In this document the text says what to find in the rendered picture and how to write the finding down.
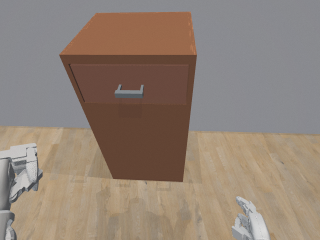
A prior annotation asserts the drawer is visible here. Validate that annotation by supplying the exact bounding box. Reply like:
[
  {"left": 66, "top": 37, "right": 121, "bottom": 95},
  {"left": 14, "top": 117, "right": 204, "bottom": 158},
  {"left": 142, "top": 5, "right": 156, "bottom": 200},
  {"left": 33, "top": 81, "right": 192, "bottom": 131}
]
[{"left": 70, "top": 64, "right": 189, "bottom": 104}]

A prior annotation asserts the cabinet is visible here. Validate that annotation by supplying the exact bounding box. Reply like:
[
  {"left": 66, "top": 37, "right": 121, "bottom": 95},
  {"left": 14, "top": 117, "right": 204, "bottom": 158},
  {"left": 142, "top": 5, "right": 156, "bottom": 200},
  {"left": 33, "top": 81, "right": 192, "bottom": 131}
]
[{"left": 59, "top": 11, "right": 197, "bottom": 182}]

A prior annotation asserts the left robot hand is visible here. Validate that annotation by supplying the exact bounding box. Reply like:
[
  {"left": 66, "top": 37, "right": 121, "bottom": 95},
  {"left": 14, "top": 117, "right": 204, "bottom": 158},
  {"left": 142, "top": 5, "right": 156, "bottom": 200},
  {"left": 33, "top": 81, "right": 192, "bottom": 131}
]
[{"left": 0, "top": 143, "right": 43, "bottom": 211}]

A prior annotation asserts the handle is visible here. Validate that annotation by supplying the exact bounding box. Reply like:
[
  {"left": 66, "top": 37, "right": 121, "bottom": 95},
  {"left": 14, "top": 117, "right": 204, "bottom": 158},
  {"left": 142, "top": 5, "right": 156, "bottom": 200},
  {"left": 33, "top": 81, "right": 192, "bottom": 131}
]
[{"left": 114, "top": 84, "right": 144, "bottom": 98}]

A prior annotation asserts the right robot hand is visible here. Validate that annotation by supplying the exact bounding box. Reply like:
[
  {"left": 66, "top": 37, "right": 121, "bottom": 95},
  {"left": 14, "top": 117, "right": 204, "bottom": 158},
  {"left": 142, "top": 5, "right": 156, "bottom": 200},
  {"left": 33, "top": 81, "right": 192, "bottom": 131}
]
[{"left": 232, "top": 196, "right": 271, "bottom": 240}]

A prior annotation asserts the robot left forearm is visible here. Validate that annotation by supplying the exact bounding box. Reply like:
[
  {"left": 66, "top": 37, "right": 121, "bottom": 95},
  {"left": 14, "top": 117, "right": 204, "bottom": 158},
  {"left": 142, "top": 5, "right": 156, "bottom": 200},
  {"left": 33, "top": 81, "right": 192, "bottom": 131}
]
[{"left": 0, "top": 210, "right": 17, "bottom": 240}]

